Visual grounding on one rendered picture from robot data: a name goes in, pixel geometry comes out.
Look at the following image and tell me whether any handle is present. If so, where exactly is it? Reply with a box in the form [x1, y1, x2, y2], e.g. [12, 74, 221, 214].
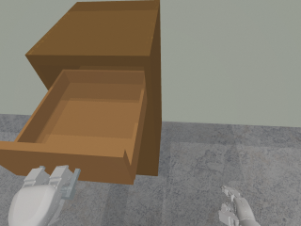
[40, 166, 81, 201]

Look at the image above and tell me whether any cabinet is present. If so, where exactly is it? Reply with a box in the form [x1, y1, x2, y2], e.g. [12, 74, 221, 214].
[25, 0, 162, 176]

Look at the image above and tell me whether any drawer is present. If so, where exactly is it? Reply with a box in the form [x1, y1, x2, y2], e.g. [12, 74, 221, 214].
[0, 69, 148, 186]

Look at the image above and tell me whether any robot right hand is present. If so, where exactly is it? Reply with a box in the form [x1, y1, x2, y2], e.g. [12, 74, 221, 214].
[218, 185, 256, 226]

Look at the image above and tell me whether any robot left hand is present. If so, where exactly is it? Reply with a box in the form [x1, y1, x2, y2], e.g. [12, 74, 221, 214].
[8, 165, 73, 226]

